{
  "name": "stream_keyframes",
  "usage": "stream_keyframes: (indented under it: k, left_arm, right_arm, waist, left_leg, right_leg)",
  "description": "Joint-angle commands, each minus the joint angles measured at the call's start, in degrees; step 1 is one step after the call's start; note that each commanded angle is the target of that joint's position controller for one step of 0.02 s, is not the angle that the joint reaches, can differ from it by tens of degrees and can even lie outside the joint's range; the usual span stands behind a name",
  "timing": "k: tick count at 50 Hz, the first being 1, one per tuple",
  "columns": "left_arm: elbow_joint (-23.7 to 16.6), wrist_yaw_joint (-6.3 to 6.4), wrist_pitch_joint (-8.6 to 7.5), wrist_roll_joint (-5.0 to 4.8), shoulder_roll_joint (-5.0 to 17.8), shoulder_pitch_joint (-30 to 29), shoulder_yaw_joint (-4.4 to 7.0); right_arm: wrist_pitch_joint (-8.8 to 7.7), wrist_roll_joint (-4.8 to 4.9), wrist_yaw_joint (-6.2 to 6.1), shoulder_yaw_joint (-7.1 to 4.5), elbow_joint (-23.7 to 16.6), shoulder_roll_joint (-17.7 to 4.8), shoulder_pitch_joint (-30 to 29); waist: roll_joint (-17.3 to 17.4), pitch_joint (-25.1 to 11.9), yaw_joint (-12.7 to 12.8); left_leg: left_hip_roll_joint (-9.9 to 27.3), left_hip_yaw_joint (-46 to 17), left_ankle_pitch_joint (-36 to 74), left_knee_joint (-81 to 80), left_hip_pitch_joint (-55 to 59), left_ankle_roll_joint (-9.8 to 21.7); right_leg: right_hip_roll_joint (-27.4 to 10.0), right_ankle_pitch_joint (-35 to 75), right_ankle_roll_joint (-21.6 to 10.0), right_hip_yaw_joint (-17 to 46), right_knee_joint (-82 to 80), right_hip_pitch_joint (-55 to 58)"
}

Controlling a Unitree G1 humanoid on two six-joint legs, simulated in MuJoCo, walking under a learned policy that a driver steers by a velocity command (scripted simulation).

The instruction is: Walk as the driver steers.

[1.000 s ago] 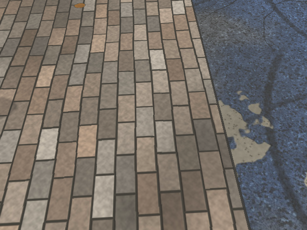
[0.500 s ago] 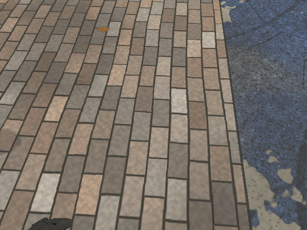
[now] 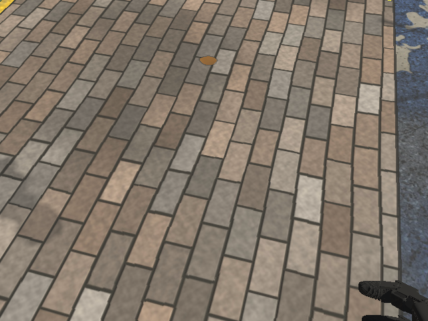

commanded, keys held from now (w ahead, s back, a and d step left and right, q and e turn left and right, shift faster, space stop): w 0.10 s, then w+e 0.56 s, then e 0.04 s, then no key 0.30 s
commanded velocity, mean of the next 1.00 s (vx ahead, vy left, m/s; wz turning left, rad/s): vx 0.42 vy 0.00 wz -0.31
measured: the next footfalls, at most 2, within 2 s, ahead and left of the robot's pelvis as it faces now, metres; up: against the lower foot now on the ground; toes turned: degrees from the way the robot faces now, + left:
right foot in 0.54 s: +0.44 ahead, -0.16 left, +0.00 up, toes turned -14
left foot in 1.00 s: +0.72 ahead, -0.05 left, +0.00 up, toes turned -23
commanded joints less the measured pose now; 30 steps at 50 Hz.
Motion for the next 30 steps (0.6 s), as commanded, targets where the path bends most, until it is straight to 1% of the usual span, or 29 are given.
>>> stream_keyframes:
  k: [1, 2, 3, 4, 5, 6, 7, 8, 9, 10, 12, 14, 16, 18, 20, 22, 23, 24, 25, 26, 27, 28, 29, 30]
  left_arm:
    - [-5.4, 0.41, -1.03, 1.39, 5.1, -0.4, 0.32]
    - [-4.7, -0.09, -2.29, 1.13, 1.2, 4.4, -1.01]
    - [-5.1, -0.54, -3.07, -0.43, 7.3, -0.5, 0.57]
    - [-6.9, -0.73, -3.48, -1.12, 8.6, -5.7, 0.94]
    - [-7.3, -0.52, -3.52, -0.44, 7.9, -8.3, 0.92]
    - [-7.1, -0.44, -3.01, 0.06, 7.2, -8.1, 1.17]
    - [-6.5, -0.45, -2.19, -0.06, 6.1, -6.4, 1.13]
    - [-6.0, -0.35, -1.35, -0.26, 4.7, -5.1, 0.93]
    - [-6.0, -0.18, -0.65, -0.31, 3.8, -5.1, 0.82]
    - [-6.5, -0.01, -0.21, -0.26, 3.7, -6.2, 0.87]
    - [-7.7, 0.09, 0.0, -0.02, 3.6, -9.3, 1.02]
    - [-8.4, -0.36, -0.3, 0.06, 3.2, -11.7, 0.99]
    - [-9.5, -1.02, -0.62, 0.15, 2.5, -15.4, 0.67]
    - [-11.1, -1.65, -0.7, 0.17, 1.6, -19.4, 0.21]
    - [-13.0, -2.28, -0.64, 0.05, 1.6, -22.4, 0.07]
    - [-14.9, -2.97, -0.53, 0.06, 2.1, -24.3, 0.2]
    - [-15.7, -3.33, -0.48, 0.06, 2.5, -24.6, 0.37]
    - [-16.2, -3.62, -0.42, 0.06, 3.1, -23.8, 0.73]
    - [-16.2, -3.73, -0.27, 0.11, 4.3, -21.5, 1.35]
    - [-15.1, -3.7, -0.13, 0.08, 6.1, -15.5, 2.5]
    - [-12.8, -3.07, -0.01, -0.1, 9.5, -6.2, 4.43]
    - [-11.6, -1.74, 0.58, -0.09, 15.6, 1.5, 6.38]
    - [-13.2, -1.85, 0.1, -0.55, 17.8, -1.2, 6.14]
    - [-13.5, -2.0, -0.21, -0.08, 12.8, -0.3, 4.71]
  right_arm:
    - [-0.24, -1.45, -1.21, -5.46, 1.7, -15.6, 22.9]
    - [0.24, -0.7, -0.95, -5.33, 2.9, -15.7, 24.9]
    - [0.5, -0.09, -1.09, -4.06, 2.8, -11.1, 23.7]
    - [0.59, 0.17, -1.23, -3.51, 2.4, -10.1, 19.2]
    - [0.59, -0.39, -1.12, -3.15, 2.0, -9.1, 15.6]
    - [0.38, -0.98, -0.92, -2.73, 1.7, -7.4, 13.0]
    - [0.02, -1.33, -0.81, -2.56, 1.8, -6.5, 11.6]
    - [-0.49, -1.17, -0.69, -2.65, 2.3, -6.3, 11.0]
    - [-0.99, -1.1, -0.68, -2.8, 3.0, -6.6, 11.0]
    - [-1.32, -1.29, -0.83, -3.04, 3.7, -7.2, 11.3]
    - [-1.5, -1.66, -1.35, -3.43, 5.1, -8.1, 12.6]
    - [-1.39, -1.58, -1.78, -3.5, 5.8, -8.6, 12.9]
    - [-1.27, -1.36, -2.13, -3.55, 6.4, -9.2, 13.2]
    - [-0.95, -1.04, -2.46, -3.76, 7.6, -10.0, 15.2]
    - [-0.23, -0.61, -2.62, -4.03, 8.8, -10.6, 17.1]
    - [0.75, -0.1, -2.79, -4.36, 9.6, -11.2, 18.0]
    - [1.27, 0.12, -2.96, -4.54, 9.8, -11.6, 17.8]
    - [1.76, 0.22, -3.21, -4.75, 9.6, -12.3, 17.1]
    - [2.24, 0.26, -3.55, -5.0, 9.3, -13.2, 16.5]
    - [2.84, 0.2, -3.91, -5.09, 9.0, -13.6, 15.7]
    - [3.09, 0.13, -4.3, -4.66, 8.5, -12.8, 15.6]
    - [2.34, -1.21, -4.35, -3.35, 6.5, -9.4, 17.5]
    - [0.17, -1.71, -3.34, -1.32, 4.4, -4.1, 19.9]
    - [-1.93, 0.25, -2.19, -2.46, 3.8, -9.2, 14.7]
  waist:
    - [3.2, -18.4, -12.4]
    - [14.7, -24.3, -10.6]
    - [9.1, -18.2, -12.1]
    - [6.4, -9.8, -11.0]
    - [2.4, -5.6, -9.4]
    - [2.1, -3.1, -7.3]
    - [3.4, -2.7, -5.5]
    - [4.0, -2.4, -4.7]
    - [3.9, -1.5, -4.3]
    - [3.5, -0.5, -4.2]
    - [2.3, 0.8, -4.8]
    - [1.8, 1.2, -5.4]
    - [1.6, 2.0, -6.8]
    - [0.9, 3.2, -8.6]
    - [0.6, 4.2, -9.7]
    - [0.9, 4.6, -9.9]
    - [1.3, 4.4, -9.5]
    - [2.2, 3.3, -8.4]
    - [3.5, 1.0, -6.9]
    - [3.8, -2.6, -3.4]
    - [2.0, -7.6, 1.2]
    - [-7.3, -14.0, 2.6]
    - [-16.9, -20.6, -2.2]
    - [-10.1, -20.6, 1.4]
  left_leg:
    - [14.3, -18.2, 1.7, 2.5, 43.8, 10.1]
    - [22.5, -39.8, -7.6, -4.9, 53.7, 15.9]
    - [20.2, -37.7, -14.9, -7.6, 49.6, 13.5]
    - [18.3, -29.7, -12.8, -9.4, 40.7, 11.6]
    - [16.0, -24.6, -8.5, -11.5, 32.5, 10.8]
    - [14.3, -20.1, -4.5, -13.6, 26.5, 10.3]
    - [13.2, -17.1, -3.3, -15.8, 22.5, 9.9]
    - [12.7, -14.6, -2.5, -17.5, 20.0, 10.0]
    - [12.7, -12.1, -0.8, -18.8, 18.2, 10.2]
    - [12.7, -9.8, 0.6, -19.8, 17.3, 10.2]
    - [12.7, -6.2, 3.2, -20.7, 18.0, 9.8]
    - [11.6, -1.8, 5.2, -20.9, 19.2, 8.3]
    - [10.8, 1.8, 5.7, -21.3, 19.6, 7.0]
    - [11.8, 3.5, 5.3, -21.4, 22.1, 6.6]
    - [13.3, 4.4, 6.3, -20.1, 27.2, 6.1]
    - [14.9, 5.2, 9.8, -17.4, 32.2, 5.3]
    - [15.5, 5.8, 14.1, -15.3, 34.0, 4.7]
    - [15.6, 6.7, 22.6, -12.1, 35.0, 4.0]
    - [15.4, 7.7, 32.9, -7.3, 35.5, 3.2]
    - [14.3, 9.1, 40.5, 1.4, 34.4, 2.0]
    - [11.7, 10.7, 38.4, 14.2, 28.2, 0.0]
    - [7.5, 11.6, 16.5, 34.1, 10.0, -3.0]
    - [-4.9, 1.6, -30.5, 51.6, -10.3, -5.6]
    - [-1.3, -7.5, -29.4, 53.9, -16.7, -4.0]
  right_leg:
    - [-4.9, 32.0, -2.5, 0.0, 36.3, -24.5]
    - [2.1, -8.9, -0.8, 4.0, 49.9, -39.9]
    - [-1.4, -8.4, -1.4, 7.5, 55.1, -46.2]
    - [-4.1, -2.7, -1.7, 5.2, 54.1, -48.2]
    - [-6.2, 2.0, -1.4, 4.0, 51.3, -46.2]
    - [-7.8, 4.9, -1.0, 4.2, 48.7, -43.4]
    - [-8.9, 6.8, -0.7, 4.7, 47.4, -39.9]
    - [-9.2, 7.8, -0.3, 4.6, 46.5, -38.2]
    - [-9.3, 8.9, 0.2, 4.8, 45.5, -38.2]
    - [-9.2, 10.9, 0.7, 5.4, 44.2, -39.3]
    - [-9.0, 16.7, 1.3, 6.7, 39.7, -42.4]
    - [-8.3, 23.8, 1.2, 6.4, 32.9, -42.6]
    - [-7.4, 29.4, 0.8, 4.3, 25.9, -40.7]
    - [-7.0, 31.3, 0.3, 2.5, 21.4, -40.6]
    - [-6.7, 29.5, -0.6, 1.9, 18.4, -42.6]
    - [-6.2, 24.7, -1.9, 0.7, 16.6, -44.3]
    - [-5.5, 21.6, -2.6, -0.4, 16.1, -44.0]
    - [-4.1, 18.5, -3.6, -2.0, 15.7, -41.5]
    - [-2.1, 15.3, -4.7, -4.1, 16.1, -37.1]
    - [0.5, 14.4, -6.1, -5.7, 15.0, -28.9]
    - [2.4, 17.6, -8.4, -4.8, 12.0, -14.6]
    - [-9.0, 17.9, -13.9, 14.3, 11.4, 4.7]
    - [-20.5, 11.3, -24.3, 46.0, 1.8, 19.0]
    - [-19.6, 8.8, -21.8, 44.0, -1.0, 19.5]
Velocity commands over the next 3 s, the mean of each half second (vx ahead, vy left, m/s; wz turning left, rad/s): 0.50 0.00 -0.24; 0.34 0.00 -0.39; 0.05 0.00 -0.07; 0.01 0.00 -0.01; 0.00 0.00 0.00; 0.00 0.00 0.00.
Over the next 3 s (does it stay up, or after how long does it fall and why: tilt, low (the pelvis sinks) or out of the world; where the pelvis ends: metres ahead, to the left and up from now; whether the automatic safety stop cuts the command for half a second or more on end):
stays up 0.59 -0.14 0.01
